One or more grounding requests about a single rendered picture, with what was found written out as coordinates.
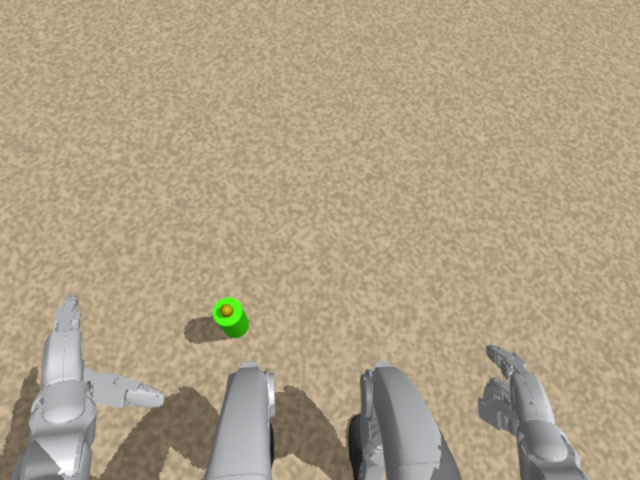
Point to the right robot hand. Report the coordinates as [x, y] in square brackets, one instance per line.
[523, 400]

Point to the bottle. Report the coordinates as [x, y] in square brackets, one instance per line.
[230, 316]

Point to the left robot hand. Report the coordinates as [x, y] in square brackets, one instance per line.
[63, 360]

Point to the right robot arm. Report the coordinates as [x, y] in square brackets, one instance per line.
[545, 453]

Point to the left robot arm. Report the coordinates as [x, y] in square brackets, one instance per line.
[61, 431]

